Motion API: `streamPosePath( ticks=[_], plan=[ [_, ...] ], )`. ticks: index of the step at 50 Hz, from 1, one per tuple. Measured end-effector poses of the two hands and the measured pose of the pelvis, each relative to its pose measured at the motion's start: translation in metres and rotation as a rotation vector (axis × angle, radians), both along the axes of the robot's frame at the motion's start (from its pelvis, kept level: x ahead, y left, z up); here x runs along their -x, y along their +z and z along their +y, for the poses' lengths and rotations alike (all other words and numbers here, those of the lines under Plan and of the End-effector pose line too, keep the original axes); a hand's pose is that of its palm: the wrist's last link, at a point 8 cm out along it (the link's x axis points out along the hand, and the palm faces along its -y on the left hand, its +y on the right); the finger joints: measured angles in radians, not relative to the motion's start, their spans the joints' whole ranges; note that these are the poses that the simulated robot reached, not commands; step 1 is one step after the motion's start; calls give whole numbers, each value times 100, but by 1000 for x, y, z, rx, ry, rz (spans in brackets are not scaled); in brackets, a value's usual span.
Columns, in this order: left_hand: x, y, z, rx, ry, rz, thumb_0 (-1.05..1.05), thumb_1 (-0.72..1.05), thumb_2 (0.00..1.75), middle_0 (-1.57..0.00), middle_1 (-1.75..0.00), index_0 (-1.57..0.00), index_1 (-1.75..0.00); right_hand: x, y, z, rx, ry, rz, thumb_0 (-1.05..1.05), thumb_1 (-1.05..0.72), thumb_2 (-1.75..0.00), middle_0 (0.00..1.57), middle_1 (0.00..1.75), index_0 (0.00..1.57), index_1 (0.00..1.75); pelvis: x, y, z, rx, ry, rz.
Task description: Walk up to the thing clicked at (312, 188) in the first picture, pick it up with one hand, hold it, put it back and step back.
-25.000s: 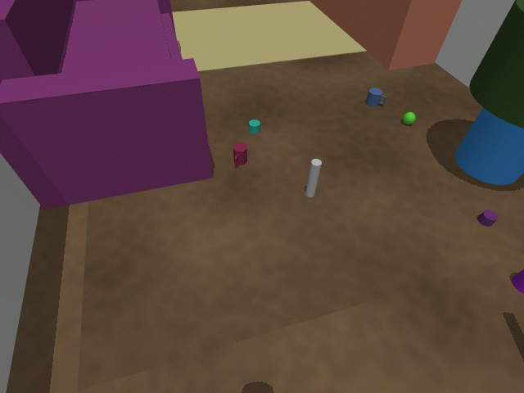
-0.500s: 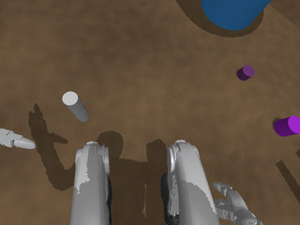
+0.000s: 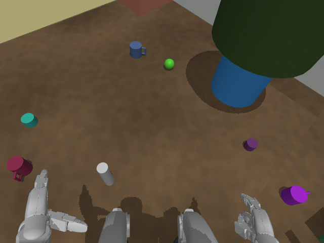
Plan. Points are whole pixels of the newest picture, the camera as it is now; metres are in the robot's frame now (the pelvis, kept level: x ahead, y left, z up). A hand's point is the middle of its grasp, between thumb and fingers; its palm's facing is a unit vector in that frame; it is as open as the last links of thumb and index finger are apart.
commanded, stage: home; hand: left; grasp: from the side
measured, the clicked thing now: (106, 175) +0.44 +0.22 -0.53
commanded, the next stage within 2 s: none
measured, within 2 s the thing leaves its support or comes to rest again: neither
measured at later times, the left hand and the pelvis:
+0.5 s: hand (61, 223) +0.18 +0.19 +0.02, palm faces +0.14 -0.95 -0.30, open 17.7 cm; pelvis +0.02 +0.01 +0.07, yaw +1 degrees
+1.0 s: hand (67, 222) +0.19 +0.18 +0.02, palm faces +0.12 -0.95 -0.29, open 17.7 cm; pelvis +0.02 +0.00 +0.08, yaw +1 degrees
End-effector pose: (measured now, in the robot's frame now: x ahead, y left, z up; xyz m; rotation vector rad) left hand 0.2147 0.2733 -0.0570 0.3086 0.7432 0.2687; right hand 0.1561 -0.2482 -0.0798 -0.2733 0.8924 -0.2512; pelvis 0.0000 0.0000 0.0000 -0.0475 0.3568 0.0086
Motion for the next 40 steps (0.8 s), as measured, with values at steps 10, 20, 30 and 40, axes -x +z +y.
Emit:
streamPosePath(
  ticks=[10, 20, 30, 40],
  plan=[
    [25, 75, -26, 41, -12, -5, -1, -58, 3, -5, -4, -5, -4, -6, 62, 15, -9, -30, -109, 1, -89, -90, 21, 30, 20, 30, -23, 53, 6, -5, 9, -130],
    [45, 108, -37, 69, -13, -39, -1, -59, 1, -5, -4, -5, -4, -28, 89, 26, -24, 14, -227, 1, -89, -90, 21, 30, 20, 30, -27, 70, 8, -11, 12, -202],
    [53, 104, -39, 77, 5, -8, -1, -59, 2, -5, -4, -5, -4, -32, 93, 21, -9, 56, -237, 1, -89, -90, 21, 30, 20, 30, -24, 74, 3, -16, 19, -220],
    [48, 106, -45, 79, -4, -14, -1, -59, 3, -5, -4, -5, -4, -21, 90, 11, -5, 35, -214, 1, -89, -90, 21, 30, 20, 30, -25, 76, -2, -19, 16, -229]
  ],
)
